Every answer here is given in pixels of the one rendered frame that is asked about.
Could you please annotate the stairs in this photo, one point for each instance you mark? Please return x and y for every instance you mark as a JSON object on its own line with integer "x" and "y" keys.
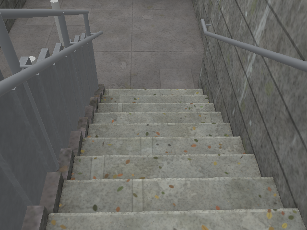
{"x": 163, "y": 159}

